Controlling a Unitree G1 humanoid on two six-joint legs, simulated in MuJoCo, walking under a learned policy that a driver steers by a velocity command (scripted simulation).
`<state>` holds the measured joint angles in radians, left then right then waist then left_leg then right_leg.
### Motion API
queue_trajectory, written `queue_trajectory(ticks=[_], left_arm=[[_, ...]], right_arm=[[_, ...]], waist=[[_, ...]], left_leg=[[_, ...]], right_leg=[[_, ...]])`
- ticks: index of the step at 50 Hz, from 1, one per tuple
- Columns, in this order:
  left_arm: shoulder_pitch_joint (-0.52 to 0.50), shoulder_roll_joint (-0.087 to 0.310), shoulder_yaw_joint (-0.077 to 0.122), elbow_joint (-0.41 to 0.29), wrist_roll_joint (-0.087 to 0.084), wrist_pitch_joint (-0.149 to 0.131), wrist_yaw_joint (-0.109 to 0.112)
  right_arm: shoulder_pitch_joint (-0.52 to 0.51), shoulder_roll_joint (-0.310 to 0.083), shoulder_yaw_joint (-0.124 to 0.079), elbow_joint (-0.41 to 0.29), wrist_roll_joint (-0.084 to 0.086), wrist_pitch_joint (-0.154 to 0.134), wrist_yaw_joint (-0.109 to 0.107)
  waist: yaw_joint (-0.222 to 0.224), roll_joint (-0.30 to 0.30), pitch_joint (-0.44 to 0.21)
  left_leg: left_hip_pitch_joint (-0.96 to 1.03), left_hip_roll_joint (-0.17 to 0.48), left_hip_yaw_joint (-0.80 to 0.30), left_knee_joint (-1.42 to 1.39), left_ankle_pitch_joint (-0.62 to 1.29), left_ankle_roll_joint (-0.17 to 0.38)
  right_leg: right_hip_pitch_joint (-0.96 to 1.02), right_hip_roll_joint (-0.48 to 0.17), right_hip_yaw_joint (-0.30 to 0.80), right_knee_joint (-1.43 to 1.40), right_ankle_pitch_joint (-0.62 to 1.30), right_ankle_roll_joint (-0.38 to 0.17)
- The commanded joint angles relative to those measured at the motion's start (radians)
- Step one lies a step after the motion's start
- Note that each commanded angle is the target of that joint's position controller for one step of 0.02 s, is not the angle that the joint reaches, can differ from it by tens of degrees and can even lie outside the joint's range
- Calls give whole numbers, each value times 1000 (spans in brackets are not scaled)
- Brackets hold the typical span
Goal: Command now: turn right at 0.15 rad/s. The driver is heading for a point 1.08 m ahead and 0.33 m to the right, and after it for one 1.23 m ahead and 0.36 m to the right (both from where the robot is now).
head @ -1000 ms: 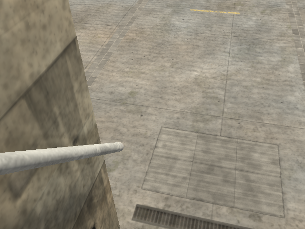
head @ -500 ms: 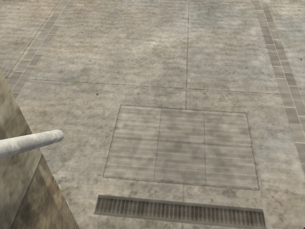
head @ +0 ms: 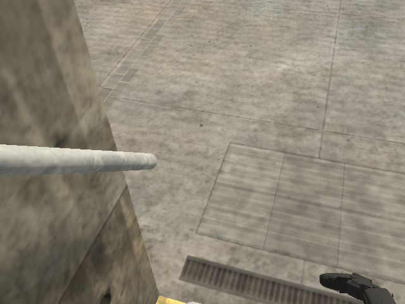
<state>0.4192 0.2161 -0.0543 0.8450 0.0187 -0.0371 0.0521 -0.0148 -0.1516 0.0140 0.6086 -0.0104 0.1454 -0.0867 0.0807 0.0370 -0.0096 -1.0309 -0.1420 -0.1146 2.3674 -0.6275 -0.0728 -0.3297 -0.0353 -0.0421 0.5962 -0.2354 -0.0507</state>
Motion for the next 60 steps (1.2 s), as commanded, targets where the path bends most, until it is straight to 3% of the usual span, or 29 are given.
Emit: queue_trajectory(ticks=[1,5,6,7,8,9,11,14,16,19,21,26,29,32,35,38,39,40,41,42,43,44,45,47,49,53,57,58,60], left_arm=[[-1,187,48,-67,0,10,-10],[-50,274,120,-58,-30,42,-19],[-129,254,139,-85,-37,58,-8],[-272,162,138,-236,-13,52,-27],[-399,214,168,-258,17,27,-43],[-349,129,154,-268,-15,0,-53],[-359,34,132,-257,-24,-3,-30],[-332,15,132,-275,15,99,-4],[-305,48,128,-291,23,152,-12],[-387,98,128,-307,50,147,-19],[-478,103,130,-331,27,153,-28],[-637,108,146,-320,-14,120,-34],[-607,55,132,-301,-45,103,-65],[-487,97,143,-223,-54,93,-89],[-221,144,153,-84,-64,103,-115],[121,189,178,58,-33,84,-107],[98,185,123,42,-21,71,-111],[72,335,138,49,-79,75,-88],[98,320,141,76,-96,60,-61],[-1,195,96,15,-10,36,-67],[-68,89,68,30,13,18,-89],[-55,279,103,-3,3,15,-1],[-118,290,103,-18,9,5,50],[-177,201,54,12,5,8,85],[-186,128,15,-2,-12,-16,58],[-15,114,38,27,-20,-22,25],[62,132,68,12,-14,9,41],[-33,99,64,-11,0,6,23],[-10,107,79,-7,-8,-5,10]], right_arm=[[-30,-31,20,-103,4,-16,13],[265,-64,33,-32,-23,-64,26],[444,-147,13,26,-25,-79,37],[555,-308,-28,65,-13,-84,16],[665,-246,-20,78,-14,-122,-8],[541,-266,-31,101,-55,-133,-18],[289,-165,-25,119,-46,-139,-21],[59,-75,2,43,-3,-136,22],[40,-124,-14,17,6,-142,22],[285,-172,-25,77,-17,-146,33],[434,-221,-40,124,-53,-158,51],[530,-292,-67,169,-67,-230,106],[413,-292,-55,124,-55,-252,64],[265,-273,-44,111,-38,-261,94],[353,-380,-113,226,-39,-230,91],[307,-326,-138,251,-54,-196,58],[215,-173,-103,214,-34,-182,72],[320,-127,-89,88,-38,-155,76],[298,-65,-70,87,-39,-150,77],[280,-173,-90,163,-24,-147,68],[245,-144,-77,187,-14,-168,58],[316,-44,-52,123,0,-157,84],[282,-108,-51,98,-19,-144,104],[218,-122,-45,109,-40,-94,121],[212,-133,-62,112,-2,-71,94],[20,-174,-72,30,-85,-63,82],[9,-133,-83,-17,-33,-69,72],[16,-79,-66,-2,-8,-59,79],[59,-70,-64,1,-28,-61,99]], waist=[[-48,-175,-39],[-134,-260,-31],[-235,9,62],[-281,510,188],[-369,285,192],[-263,328,114],[-110,275,2],[49,70,-61],[85,34,-47],[-61,30,14],[-148,28,54],[-249,136,139],[-136,37,142],[-60,18,177],[3,130,128],[190,-53,53],[166,-246,135],[4,-531,-8],[31,-604,-28],[28,-326,11],[-17,-137,-13],[-108,-302,-148],[-156,-134,-91],[-192,-122,-4],[-201,-345,34],[-103,-93,170],[-49,-202,147],[-80,-159,171],[-88,-21,151]], left_leg=[[151,95,123,-205,-190,84],[711,102,149,-714,-409,204],[750,120,-20,-1150,-297,197],[876,462,-737,-1561,84,274],[862,490,-943,-1715,378,313],[936,531,-905,-1656,416,385],[691,520,-581,-1449,373,435],[201,460,-177,-1478,131,286],[212,437,-114,-1528,-85,195],[544,434,-80,-1542,-247,117],[724,461,-95,-1508,-302,115],[745,553,-67,-1548,-405,133],[566,631,-39,-1585,-512,117],[315,593,174,-1501,-539,72],[498,564,314,-1305,-271,82],[437,377,279,-381,144,128],[141,253,181,-72,-261,142],[-96,148,92,-151,-225,151],[-80,135,15,-128,-231,140],[35,79,-60,-202,-146,177],[-39,54,-108,-282,129,208],[49,-15,-122,-339,265,202],[29,-12,-194,-448,400,154],[-91,7,-276,-558,519,84],[-28,3,-149,-699,611,10],[-122,45,-97,-834,826,35],[-80,69,-18,-1009,817,69],[-23,71,-84,-1032,973,64],[-39,90,-71,-1102,1059,88]], right_leg=[[57,-257,290,-359,424,-253],[-146,-186,138,-353,707,-137],[-268,-109,138,-79,384,-89],[-874,95,138,230,-521,3],[-937,116,541,273,-580,-3],[-1054,140,591,363,-448,8],[-869,164,451,667,-62,41],[-545,267,188,1200,233,110],[-538,225,127,1301,355,126],[-779,121,144,1143,345,94],[-907,77,181,989,393,81],[-944,70,204,754,453,90],[-733,16,218,634,720,89],[-323,19,45,399,831,73],[1,-65,-28,72,537,43],[346,-20,152,-50,187,-37],[327,-38,203,146,374,2],[399,-43,321,140,352,208],[221,-139,572,-97,-171,219],[120,-66,317,-76,-359,212],[95,-9,139,160,-445,228],[-21,-269,767,-298,-870,263],[-95,-391,1003,-427,-1153,237],[-85,-369,822,-175,-899,198],[-186,-285,430,-86,-712,117],[-128,-264,316,62,-488,102],[-33,-240,183,83,-482,48],[-147,-260,198,144,-581,32],[-77,-282,150,214,-532,35]])
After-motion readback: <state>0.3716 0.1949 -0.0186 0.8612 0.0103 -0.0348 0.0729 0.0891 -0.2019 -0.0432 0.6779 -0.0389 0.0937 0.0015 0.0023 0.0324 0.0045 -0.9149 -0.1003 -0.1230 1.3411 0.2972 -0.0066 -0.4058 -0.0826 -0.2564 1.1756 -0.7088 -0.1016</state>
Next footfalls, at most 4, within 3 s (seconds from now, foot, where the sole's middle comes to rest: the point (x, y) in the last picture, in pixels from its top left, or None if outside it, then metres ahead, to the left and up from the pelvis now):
0.12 left None -0.03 0.15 -0.54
0.84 right None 0.08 -0.33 -0.77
1.48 left None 0.29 -0.26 -0.99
1.84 right None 0.49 -0.52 -1.23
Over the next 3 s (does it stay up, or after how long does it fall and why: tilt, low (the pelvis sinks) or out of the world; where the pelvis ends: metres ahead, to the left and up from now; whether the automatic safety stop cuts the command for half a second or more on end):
stays up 0.86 -0.33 -0.69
